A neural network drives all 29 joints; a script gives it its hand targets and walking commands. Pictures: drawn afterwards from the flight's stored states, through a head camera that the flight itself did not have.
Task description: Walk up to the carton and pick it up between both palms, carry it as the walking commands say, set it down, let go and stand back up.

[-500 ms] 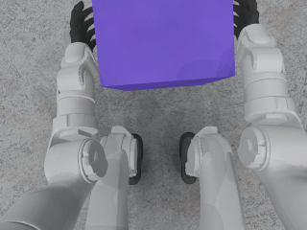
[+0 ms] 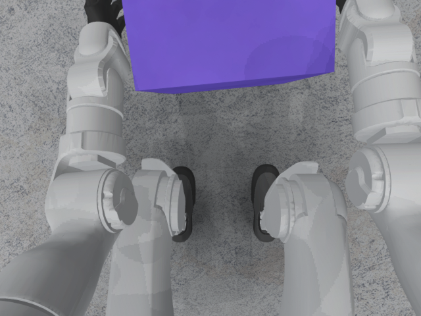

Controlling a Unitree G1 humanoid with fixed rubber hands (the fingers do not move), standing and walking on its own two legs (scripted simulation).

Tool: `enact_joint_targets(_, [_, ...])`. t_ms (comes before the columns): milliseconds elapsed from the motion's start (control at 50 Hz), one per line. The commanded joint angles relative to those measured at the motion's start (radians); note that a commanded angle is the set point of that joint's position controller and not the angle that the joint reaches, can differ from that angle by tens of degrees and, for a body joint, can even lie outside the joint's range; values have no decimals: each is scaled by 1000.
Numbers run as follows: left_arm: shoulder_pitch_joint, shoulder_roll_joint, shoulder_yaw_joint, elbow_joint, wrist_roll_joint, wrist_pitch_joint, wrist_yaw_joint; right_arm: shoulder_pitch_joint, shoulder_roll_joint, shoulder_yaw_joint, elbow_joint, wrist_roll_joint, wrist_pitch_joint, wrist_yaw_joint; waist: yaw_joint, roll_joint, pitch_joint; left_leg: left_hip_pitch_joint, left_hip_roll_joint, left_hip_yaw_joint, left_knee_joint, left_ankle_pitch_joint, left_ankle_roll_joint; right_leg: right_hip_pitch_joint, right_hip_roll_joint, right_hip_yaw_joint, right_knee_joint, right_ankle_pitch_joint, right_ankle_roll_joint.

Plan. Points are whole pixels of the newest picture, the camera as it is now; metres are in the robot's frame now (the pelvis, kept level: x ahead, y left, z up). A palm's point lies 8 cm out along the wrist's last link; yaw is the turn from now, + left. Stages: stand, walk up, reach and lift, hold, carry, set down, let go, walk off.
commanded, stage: set down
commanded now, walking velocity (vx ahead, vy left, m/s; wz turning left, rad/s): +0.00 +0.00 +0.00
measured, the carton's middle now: (224, 21) +0.54 -0.01 -0.24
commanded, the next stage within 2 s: none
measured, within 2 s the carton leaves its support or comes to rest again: rests again in 0.42 s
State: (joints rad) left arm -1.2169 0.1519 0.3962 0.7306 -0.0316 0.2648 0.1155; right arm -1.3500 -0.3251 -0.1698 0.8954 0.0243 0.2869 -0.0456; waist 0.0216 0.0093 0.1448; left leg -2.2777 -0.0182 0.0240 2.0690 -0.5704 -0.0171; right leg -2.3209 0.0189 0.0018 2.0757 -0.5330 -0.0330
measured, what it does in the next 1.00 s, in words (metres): stands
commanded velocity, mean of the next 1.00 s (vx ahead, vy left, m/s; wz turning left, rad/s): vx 0.00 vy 0.00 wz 0.00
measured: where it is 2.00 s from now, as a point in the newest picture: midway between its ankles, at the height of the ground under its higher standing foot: (222, 215)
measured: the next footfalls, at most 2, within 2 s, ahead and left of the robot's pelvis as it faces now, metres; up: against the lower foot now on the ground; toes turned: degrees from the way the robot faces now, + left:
none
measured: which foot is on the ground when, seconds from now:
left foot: down 0.00-1.00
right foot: down 0.00-1.00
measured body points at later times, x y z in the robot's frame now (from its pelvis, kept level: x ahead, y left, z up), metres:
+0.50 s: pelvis -0.01 +0.00 -0.02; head +0.35 -0.03 +0.25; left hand +0.54 +0.16 -0.17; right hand +0.56 -0.19 -0.17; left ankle +0.11 +0.12 -0.36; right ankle +0.11 -0.11 -0.36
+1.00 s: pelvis -0.02 +0.00 -0.03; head +0.34 -0.02 +0.24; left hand +0.54 +0.17 -0.17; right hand +0.56 -0.18 -0.17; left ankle +0.11 +0.12 -0.36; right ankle +0.11 -0.11 -0.36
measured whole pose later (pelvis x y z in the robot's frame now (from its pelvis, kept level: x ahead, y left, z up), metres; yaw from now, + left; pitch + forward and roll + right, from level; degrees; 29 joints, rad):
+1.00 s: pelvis -0.02 +0.00 -0.03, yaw +1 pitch +37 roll +3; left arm -1.37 0.21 0.39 0.93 -0.04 0.23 0.11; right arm -1.49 -0.39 -0.16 1.08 0.03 0.25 0.02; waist 0.02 0.03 0.29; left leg -2.27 -0.04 0.03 2.17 -0.54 -0.02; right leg -2.31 0.00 0.01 2.18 -0.52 -0.03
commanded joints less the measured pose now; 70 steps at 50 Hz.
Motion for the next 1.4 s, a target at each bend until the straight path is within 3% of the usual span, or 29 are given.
enact_joint_targets(0, [-754,-831,-518,-185,-150,-40,-254,-602,945,388,-221,155,-54,244,17,-81,-1449,636,-97,67,-107,430,-3,866,86,-21,-111,465,19])
enact_joint_targets(280, [-755,-823,-437,-73,-107,-48,-255,-589,919,322,-85,126,-65,267,11,-70,-1179,555,-106,65,-91,319,9,712,81,-24,-98,326,14])
enact_joint_targets(480, [-795,-815,-451,-75,-144,-70,-250,-659,901,357,-122,168,-87,257,9,-93,-1229,555,-100,70,-57,342,9,769,74,-24,-70,371,22])
enact_joint_targets(860, [-799,-790,-371,33,-107,-67,-253,-634,821,258,14,108,-81,293,-17,-47,-974,497,-94,55,-60,214,13,600,57,-31,-65,206,8])
enact_joint_targets(1020, [-785,-769,-330,81,-83,-59,-259,-619,798,224,63,78,-70,309,-26,-54,-867,448,-95,54,-59,153,17,567,49,-26,-67,150,5])
enact_joint_targets(1380, [-721,-668,-238,140,-27,-54,-264,-569,698,158,134,14,-65,298,-16,-68,-752,388,-88,60,-49,85,15,578,42,-8,-71,103,8])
